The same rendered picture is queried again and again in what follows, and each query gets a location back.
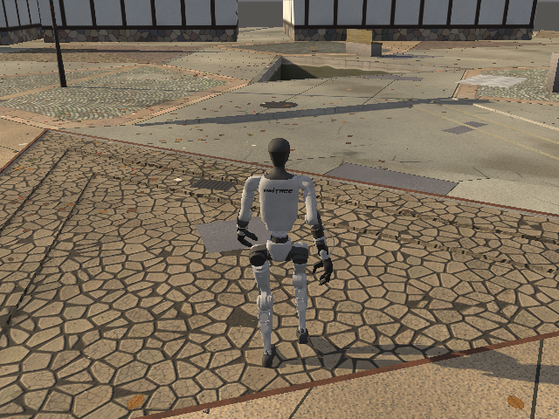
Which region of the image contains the robot torso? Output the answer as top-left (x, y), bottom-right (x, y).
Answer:
top-left (259, 172), bottom-right (300, 262)

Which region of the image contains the robot left forearm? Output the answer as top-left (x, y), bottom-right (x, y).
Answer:
top-left (237, 209), bottom-right (249, 236)

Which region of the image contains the left robot shin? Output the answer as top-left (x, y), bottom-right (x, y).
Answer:
top-left (257, 295), bottom-right (273, 355)

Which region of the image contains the robot left upper arm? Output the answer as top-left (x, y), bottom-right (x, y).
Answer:
top-left (238, 175), bottom-right (261, 222)

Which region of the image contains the robot right hand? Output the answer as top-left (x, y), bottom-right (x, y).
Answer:
top-left (312, 258), bottom-right (333, 285)

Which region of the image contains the robot right forearm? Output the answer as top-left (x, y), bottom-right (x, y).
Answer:
top-left (310, 211), bottom-right (330, 260)

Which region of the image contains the robot right upper arm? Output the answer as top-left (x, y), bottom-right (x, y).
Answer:
top-left (297, 175), bottom-right (319, 226)

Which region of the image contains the robot left hand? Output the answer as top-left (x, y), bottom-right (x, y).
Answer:
top-left (238, 231), bottom-right (258, 247)

